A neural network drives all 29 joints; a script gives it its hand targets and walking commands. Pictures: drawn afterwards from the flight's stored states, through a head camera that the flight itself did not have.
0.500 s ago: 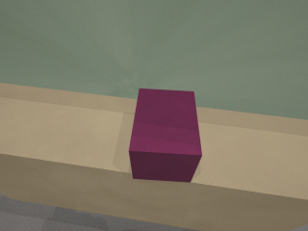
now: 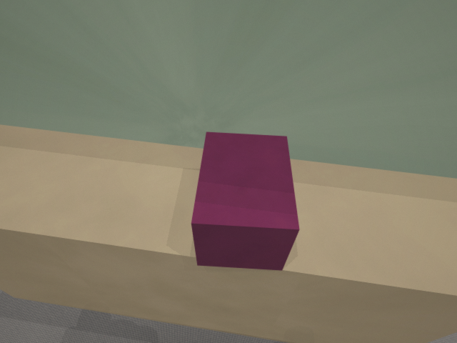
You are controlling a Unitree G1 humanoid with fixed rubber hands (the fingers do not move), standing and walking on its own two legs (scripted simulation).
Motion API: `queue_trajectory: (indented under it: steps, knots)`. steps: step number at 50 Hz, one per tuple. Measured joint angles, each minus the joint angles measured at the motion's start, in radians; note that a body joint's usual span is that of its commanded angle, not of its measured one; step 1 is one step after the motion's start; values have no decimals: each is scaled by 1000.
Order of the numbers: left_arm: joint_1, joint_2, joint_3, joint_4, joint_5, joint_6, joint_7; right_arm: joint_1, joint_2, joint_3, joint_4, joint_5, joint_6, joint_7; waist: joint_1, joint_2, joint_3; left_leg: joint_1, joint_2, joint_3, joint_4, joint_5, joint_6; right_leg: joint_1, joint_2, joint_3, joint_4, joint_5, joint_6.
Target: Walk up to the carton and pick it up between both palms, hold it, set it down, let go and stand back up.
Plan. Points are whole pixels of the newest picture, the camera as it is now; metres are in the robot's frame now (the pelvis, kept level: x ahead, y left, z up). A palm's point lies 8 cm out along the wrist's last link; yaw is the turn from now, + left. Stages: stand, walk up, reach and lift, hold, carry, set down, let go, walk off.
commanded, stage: stand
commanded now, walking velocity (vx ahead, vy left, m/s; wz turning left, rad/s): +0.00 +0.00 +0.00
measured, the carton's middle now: (243, 199) +0.42 -0.03 -0.02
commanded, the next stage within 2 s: walk up in 0.64 s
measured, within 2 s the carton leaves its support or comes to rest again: neither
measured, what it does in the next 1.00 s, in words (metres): stands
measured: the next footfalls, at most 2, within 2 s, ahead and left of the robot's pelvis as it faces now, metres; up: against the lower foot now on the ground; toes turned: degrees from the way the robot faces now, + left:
none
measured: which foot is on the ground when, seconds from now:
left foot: down 0.00-1.00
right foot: down 0.00-1.00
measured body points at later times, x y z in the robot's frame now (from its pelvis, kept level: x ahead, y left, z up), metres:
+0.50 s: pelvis +0.00 +0.00 +0.00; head +0.01 +0.00 +0.45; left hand -0.04 +0.20 -0.16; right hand -0.04 -0.20 -0.16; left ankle +0.00 +0.12 -0.74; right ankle +0.00 -0.12 -0.74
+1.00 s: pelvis -0.02 +0.01 -0.01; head +0.01 +0.00 +0.44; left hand -0.01 +0.23 -0.16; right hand -0.03 -0.23 -0.17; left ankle +0.00 +0.12 -0.74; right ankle +0.00 -0.12 -0.74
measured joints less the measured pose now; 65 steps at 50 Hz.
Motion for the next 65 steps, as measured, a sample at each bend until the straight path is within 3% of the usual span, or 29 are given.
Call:
queue_trajectory:
  steps: [42,51,65]
  knots:
    - [11,-3,-8,-6,2,-6,-1,-2,2,11,4,0,-3,-2,6,0,12,-4,3,4,-4,4,1,-2,0,2,-11,9,2]
    - [-53,71,-14,-88,10,-7,19,-94,-98,13,-26,-4,23,-16,5,8,56,-57,8,40,105,-34,10,-72,1,34,104,-19,11]
    - [-74,163,-24,-198,7,-1,4,-131,-187,23,-110,4,55,12,6,0,51,-83,18,121,135,-31,25,-142,9,109,162,-1,23]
